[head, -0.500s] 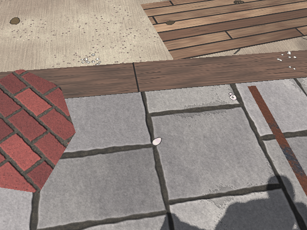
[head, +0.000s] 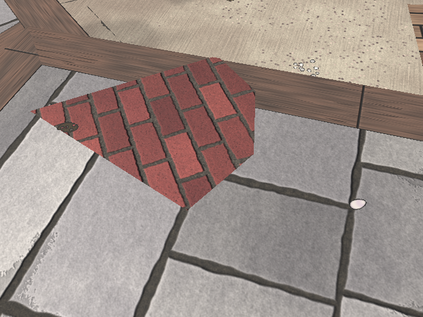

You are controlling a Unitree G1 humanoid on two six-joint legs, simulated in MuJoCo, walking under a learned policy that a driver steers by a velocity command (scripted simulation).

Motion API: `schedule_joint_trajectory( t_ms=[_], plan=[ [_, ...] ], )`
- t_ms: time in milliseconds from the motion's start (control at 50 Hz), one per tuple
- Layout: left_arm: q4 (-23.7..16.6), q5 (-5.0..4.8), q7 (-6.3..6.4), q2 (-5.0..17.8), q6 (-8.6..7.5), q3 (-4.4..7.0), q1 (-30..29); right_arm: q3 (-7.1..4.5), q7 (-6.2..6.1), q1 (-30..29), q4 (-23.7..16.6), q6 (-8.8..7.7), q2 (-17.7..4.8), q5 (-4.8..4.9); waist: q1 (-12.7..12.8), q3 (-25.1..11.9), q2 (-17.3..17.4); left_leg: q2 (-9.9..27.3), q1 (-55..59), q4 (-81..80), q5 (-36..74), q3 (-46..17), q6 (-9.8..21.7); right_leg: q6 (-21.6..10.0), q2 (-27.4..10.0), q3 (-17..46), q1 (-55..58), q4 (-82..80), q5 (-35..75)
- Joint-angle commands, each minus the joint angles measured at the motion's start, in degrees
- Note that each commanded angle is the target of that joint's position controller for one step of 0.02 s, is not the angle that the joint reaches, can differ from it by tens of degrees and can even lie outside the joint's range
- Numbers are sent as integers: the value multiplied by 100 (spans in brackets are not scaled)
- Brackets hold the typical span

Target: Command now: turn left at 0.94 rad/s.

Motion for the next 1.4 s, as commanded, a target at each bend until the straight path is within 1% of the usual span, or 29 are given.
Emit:
schedule_joint_trajectory(
  t_ms=[20, 140, 180, 200, 220, 240, 280, 340, 520, 580, 620, 640, 660, 680, 700, 720, 760, 800, 880, 940, 1000, 1040, 1060, 1080, 1100, 1120, 1160, 1260, 1400],
  plan=[
    [-193, 13, -48, 1020, -49, 332, 324, -11, 53, -537, -675, -55, -273, 47, 259, -500, -1165, 83, -325, -660, -175, 294, 68, -806, -1560, 624, 1005, -249, 3179],
    [-129, 60, -185, 1339, -103, 479, 469, 14, 255, -1023, -982, -83, -358, -29, 367, -323, -1139, -17, 897, -2061, -680, 701, 608, -516, -1949, 801, -18, -1111, -2045],
    [-70, -45, -243, 1079, -55, 397, 119, 58, 124, 574, -278, -282, -195, -104, -452, -366, -228, -341, 3100, -3417, -88, 710, 961, -315, -1413, 127, -1460, -85, -2089],
    [-110, -25, -299, 404, -68, 173, 31, -41, -22, 1825, 199, -434, -562, -200, -1022, -725, 1458, 751, 4519, -4312, -1190, -977, 1157, -75, -710, -696, -2658, 2116, -1940],
    [-484, 31, -373, 317, -90, 142, -416, -130, -170, 1920, 37, -537, -1196, -134, -1125, -361, 2051, 2176, 4731, -5059, -2721, -3490, 1688, 99, 28, -285, -4656, 3520, -2074],
    [-511, 49, -408, 748, -105, 247, -821, -46, -291, 1619, -35, -578, -904, -126, -1079, 104, 788, 2311, 4159, -4964, -2040, -3041, 1720, 15, -420, 587, -4877, 4004, -1266],
    [-99, -215, -576, 823, -236, 296, -231, 114, -367, 1133, 0, -697, -553, -182, -534, 144, 391, 1647, 3676, -4938, -577, -1606, 1262, -56, -324, 1176, -4258, 3993, -115],
    [361, -107, -621, 798, -125, 340, 244, 214, -412, 846, 34, -916, -354, -114, -219, 169, 405, 1161, 3149, -5081, 786, -249, 729, 9, -118, 1206, -3838, 4414, 565],
    [80, -109, -727, 288, -125, 63, -927, 350, -456, 1439, 737, -1180, -107, -89, -210, 700, 73, 940, 3125, -5321, 4682, 1347, 315, -334, 23, -12, -3837, 2853, 1370],
    [56, -150, -689, 395, -61, 23, -658, 303, -645, 1384, 828, -1168, -487, -112, 170, 85, 433, 1106, 3402, -4313, 8832, 1611, 152, -684, 552, -618, -2349, 2213, 1060],
    [399, -142, -621, 776, -11, 165, 710, 178, -781, 1031, 748, -1021, -873, -198, 969, -674, 641, 1372, 3462, -2472, 10036, 1516, 184, -943, 829, -488, -974, 2150, 398],
    [783, -133, -551, 1096, -20, 331, 1965, 111, -769, 667, 608, -937, -1052, -256, 1549, -1157, 586, 1427, 2841, -855, 9695, 1357, 295, -1185, 881, -133, 298, 2027, -237],
    [1037, -164, -458, 1372, -81, 513, 2792, 79, -674, 281, 527, -899, -1017, -168, 2019, -1283, -18, 774, 1730, 1725, 6551, 1407, 394, -1583, 605, 585, 1526, 1023, -62],
    [1067, -268, -352, 1498, -52, 561, 2120, 410, -488, -165, 274, -1050, 151, -246, 1309, -664, -1380, -395, -573, 3676, -71, 953, 502, -1743, -116, 2113, 1897, 1070, -234],
    [799, -109, -347, 1902, -54, 612, 1515, 468, -425, 196, -414, -1209, 177, -78, 594, -1317, -1545, -556, -2422, 4536, -432, -413, 256, -2853, -1057, 5036, 2920, 38, -762],
    [707, -131, -302, 1521, -67, 590, 1516, 490, -389, -48, -469, -1369, -194, -209, 706, -1130, -425, -160, -2615, 3867, 52, -793, 395, -2595, -1323, 5564, 2510, -951, -1759],
    [808, -71, -244, 1004, -164, 449, 1135, 475, -384, 26, -381, -1362, -343, -273, 2, -41, 475, 322, -1995, 2626, 335, -648, 347, -2056, -955, 4645, 658, -1383, -1588],
    [723, -96, -197, 970, -359, 379, 814, 551, -361, 181, -342, -1045, -234, -443, -357, 334, 469, 604, -1427, 1890, 293, -518, 132, -1851, -402, 3747, -631, -1509, -1126],
    [673, -162, -251, 1092, -572, 433, 854, 671, -247, -1014, -868, -908, -68, -274, -33, 547, 33, 687, -499, -547, 1723, 5, -117, -1572, 281, 2823, -1771, -1753, 262],
    [750, -242, -303, 1226, -561, 524, 1232, 717, -234, -1508, -1043, -937, 52, -110, 437, 150, -389, 323, -49, -1894, 2766, 157, 5, -1253, 254, 2816, -919, -1448, 1934],
    [723, -221, -257, 1357, -544, 589, 1194, 623, -303, -1395, -1048, -999, -202, -104, 405, -238, -555, 47, 496, -2740, 2596, 20, 155, -958, 90, 2945, 75, -750, 3262],
    [667, -139, -259, 1672, -560, 650, 957, 382, -435, -147, -720, -1048, -725, -58, -274, -1159, -564, -203, 1963, -2734, 1623, -52, 269, -688, 99, 2954, 401, 897, 4586],
    [578, -106, -289, 1688, -606, 651, 539, 238, -539, 1140, -411, -1071, -981, -58, -1045, -1728, -510, 68, 3386, -2622, 1276, -140, 347, -585, 297, 2830, -251, 2322, 4184],
    [403, -78, -276, 883, -685, 444, 386, 70, -669, 2425, -182, -1099, -1366, -230, -1401, -2434, 319, 1340, 4732, -2668, -883, -1427, 467, -607, 638, 2418, -1272, 4334, 1399],
    [-21, -428, -303, 147, -673, 202, 1081, -5, -619, 1836, -282, -1083, -1781, -432, -496, -3120, 2430, 2929, 5516, -4135, -2199, -4984, 1030, -402, 1087, 1773, -2908, 5811, -1439],
    [152, -253, -241, 665, -550, 193, 799, -29, -568, 1067, -411, -1022, -1296, -356, -477, -2390, 1473, 2640, 4757, -4449, -3359, -5114, 1194, -507, 510, 1563, -3589, 6140, -738],
    [160, -60, -370, 934, -414, 278, 100, 162, -518, 677, -300, -988, -470, -277, -463, -1111, 100, 2071, 3285, -4256, -1381, -2952, 1026, -442, 9, 1328, -3485, 5616, -78],
    [-373, 47, -654, 301, -120, 58, -518, 279, -372, 1211, 451, -1228, -56, -105, -77, -236, 283, 1661, 2137, -4739, 951, -839, 820, -338, -402, 1363, -3693, 5252, 180],
    [-763, 22, -778, 354, -276, -155, -1791, 235, -347, 1645, 907, -1291, -587, -58, -97, 583, -83, 1277, 1653, -5962, 3311, 705, 1050, -493, 100, 338, -2253, 1925, 1359]
  ],
)
Keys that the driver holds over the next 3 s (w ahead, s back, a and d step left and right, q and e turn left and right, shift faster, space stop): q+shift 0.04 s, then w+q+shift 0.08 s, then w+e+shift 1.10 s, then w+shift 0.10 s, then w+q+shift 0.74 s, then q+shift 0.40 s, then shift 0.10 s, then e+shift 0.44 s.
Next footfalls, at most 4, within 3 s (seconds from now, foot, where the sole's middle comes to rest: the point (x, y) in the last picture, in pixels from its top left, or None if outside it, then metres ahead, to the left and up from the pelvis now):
0.18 left None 0.01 0.13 -0.78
0.66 right None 0.43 0.06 -0.78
1.08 left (196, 194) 0.89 0.13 -0.78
1.50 right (309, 157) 1.05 -0.31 -0.78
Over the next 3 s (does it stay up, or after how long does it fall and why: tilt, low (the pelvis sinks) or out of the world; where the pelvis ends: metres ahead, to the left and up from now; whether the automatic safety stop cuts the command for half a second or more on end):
stays up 1.74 -0.55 -0.14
